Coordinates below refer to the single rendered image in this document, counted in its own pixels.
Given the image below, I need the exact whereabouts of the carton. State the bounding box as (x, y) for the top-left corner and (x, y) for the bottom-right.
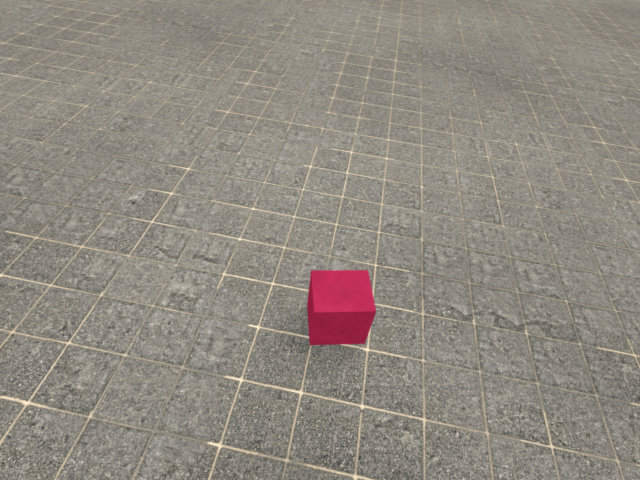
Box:
(307, 270), (376, 345)

